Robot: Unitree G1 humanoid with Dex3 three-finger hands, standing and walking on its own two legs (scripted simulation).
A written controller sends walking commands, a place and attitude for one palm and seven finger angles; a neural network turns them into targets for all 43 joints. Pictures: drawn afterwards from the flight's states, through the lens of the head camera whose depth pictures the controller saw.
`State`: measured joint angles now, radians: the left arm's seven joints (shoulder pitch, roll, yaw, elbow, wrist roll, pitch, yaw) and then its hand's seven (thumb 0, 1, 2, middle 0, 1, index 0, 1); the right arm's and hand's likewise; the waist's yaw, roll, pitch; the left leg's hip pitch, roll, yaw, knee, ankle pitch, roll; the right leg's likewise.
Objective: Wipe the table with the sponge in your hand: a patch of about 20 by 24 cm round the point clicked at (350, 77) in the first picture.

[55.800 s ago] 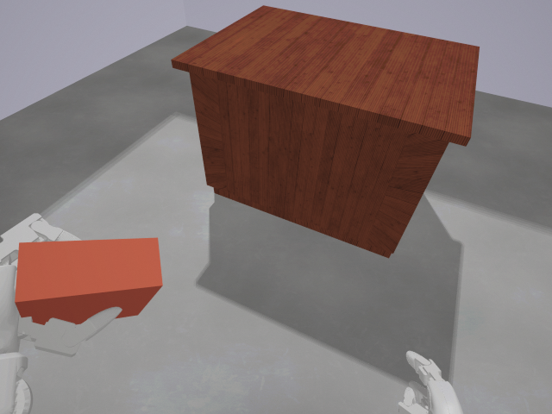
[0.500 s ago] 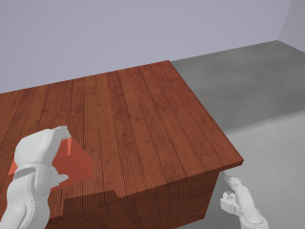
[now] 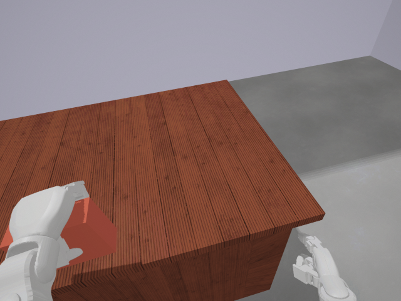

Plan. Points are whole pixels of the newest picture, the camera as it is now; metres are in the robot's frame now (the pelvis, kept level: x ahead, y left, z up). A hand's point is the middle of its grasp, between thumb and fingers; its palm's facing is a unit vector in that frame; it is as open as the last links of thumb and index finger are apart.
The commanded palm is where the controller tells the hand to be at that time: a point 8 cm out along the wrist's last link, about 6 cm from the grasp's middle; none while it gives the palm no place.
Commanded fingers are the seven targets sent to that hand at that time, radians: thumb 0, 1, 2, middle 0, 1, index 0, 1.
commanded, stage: bring the sponge back beside the body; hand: left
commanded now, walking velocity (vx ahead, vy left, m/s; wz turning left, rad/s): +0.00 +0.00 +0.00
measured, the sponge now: (71, 241) +0.18 +0.29 +0.06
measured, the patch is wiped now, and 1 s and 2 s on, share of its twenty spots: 1.00 1.00 1.00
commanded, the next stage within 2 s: step back with the hand held close in 0.32 s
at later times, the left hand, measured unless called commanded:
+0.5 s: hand (75, 219) +0.19 +0.27 +0.11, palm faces +0.19 -0.47 -0.86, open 9.6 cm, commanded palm +0.15 +0.28 +0.17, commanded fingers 0.00 0.10 1.30 -1.20 -1.60 -1.20 -1.60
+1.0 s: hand (64, 223) +0.17 +0.27 +0.13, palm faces +0.39 -0.84 -0.37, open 9.6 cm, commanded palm +0.12 +0.30 +0.17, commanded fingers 0.00 0.10 1.30 -1.20 -1.60 -1.20 -1.60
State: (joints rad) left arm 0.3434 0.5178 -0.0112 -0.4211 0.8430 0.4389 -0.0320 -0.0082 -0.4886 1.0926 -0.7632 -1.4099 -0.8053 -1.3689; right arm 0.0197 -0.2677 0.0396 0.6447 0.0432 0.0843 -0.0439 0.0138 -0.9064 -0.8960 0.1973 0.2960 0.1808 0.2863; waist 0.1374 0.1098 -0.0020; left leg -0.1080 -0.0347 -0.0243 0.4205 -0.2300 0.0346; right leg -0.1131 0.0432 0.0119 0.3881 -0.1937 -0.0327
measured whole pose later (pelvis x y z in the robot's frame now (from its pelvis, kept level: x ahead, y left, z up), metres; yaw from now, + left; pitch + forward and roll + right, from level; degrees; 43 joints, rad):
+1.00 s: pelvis -0.03 +0.01 -0.02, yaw +2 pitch +3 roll -2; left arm 0.50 0.39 0.32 -0.51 -0.08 -0.05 0.14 -0.01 -0.49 1.09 -0.76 -1.41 -0.80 -1.37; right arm 0.24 -0.25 0.00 0.57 0.03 0.01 -0.09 0.01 -0.91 -0.90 0.20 0.30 0.20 0.30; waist -0.01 0.02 -0.06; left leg -0.44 -0.04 -0.06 0.68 -0.28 0.05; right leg -0.40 0.04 -0.04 0.58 -0.23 -0.01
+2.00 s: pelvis -0.30 +0.00 -0.03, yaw +2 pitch +0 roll -4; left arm 0.45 0.42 0.34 -0.59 -0.05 -0.06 0.14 -0.01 -0.50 1.10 -0.77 -1.42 -0.81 -1.38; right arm 0.21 -0.18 0.04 0.60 0.01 -0.07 -0.05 0.01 -0.90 -0.90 0.20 0.30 0.21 0.30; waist 0.01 0.04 -0.04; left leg -0.66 0.02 -0.03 0.74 -0.31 -0.03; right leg -0.17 0.08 -0.08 0.55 -0.37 -0.06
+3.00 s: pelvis -0.57 -0.07 -0.03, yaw +2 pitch +1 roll -1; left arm 0.49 0.40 0.38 -0.45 -0.06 -0.11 0.11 -0.01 -0.50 1.10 -0.77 -1.42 -0.81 -1.38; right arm 0.35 -0.21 0.02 0.62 0.03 -0.13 -0.05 0.01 -0.90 -0.90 0.20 0.30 0.21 0.30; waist -0.04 0.03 -0.10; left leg -0.38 0.06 0.06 0.72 -0.37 0.03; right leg -0.34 -0.06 -0.08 0.63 -0.33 0.01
